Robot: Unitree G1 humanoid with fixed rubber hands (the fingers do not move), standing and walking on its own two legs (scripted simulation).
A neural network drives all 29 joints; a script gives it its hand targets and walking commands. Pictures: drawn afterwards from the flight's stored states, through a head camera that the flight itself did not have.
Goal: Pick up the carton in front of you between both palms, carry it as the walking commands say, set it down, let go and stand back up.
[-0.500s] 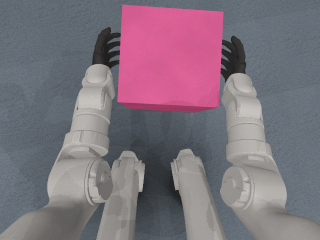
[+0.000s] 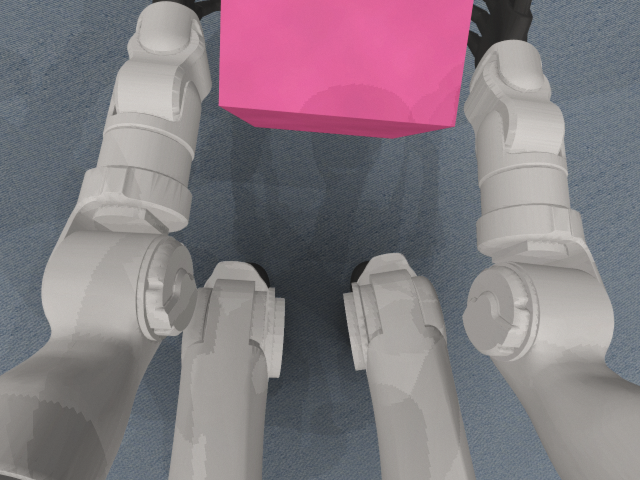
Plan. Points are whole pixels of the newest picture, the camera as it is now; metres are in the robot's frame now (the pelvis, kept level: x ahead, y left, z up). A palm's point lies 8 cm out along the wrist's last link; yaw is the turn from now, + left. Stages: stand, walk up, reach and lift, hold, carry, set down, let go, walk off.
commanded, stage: set down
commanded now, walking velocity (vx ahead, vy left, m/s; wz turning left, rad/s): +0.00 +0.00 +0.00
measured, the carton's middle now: (337, 36) +0.55 -0.03 -0.25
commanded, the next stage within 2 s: none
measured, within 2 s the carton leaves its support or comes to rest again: rests again in 0.38 s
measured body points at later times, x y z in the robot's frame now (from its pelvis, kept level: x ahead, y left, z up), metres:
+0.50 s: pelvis +0.00 +0.00 -0.03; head +0.36 +0.00 +0.24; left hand +0.56 +0.12 -0.20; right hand +0.53 -0.18 -0.20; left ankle +0.11 +0.12 -0.37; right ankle +0.10 -0.12 -0.37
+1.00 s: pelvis -0.01 +0.01 -0.04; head +0.36 +0.00 +0.22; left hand +0.57 +0.12 -0.20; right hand +0.53 -0.19 -0.20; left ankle +0.10 +0.12 -0.37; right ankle +0.10 -0.12 -0.37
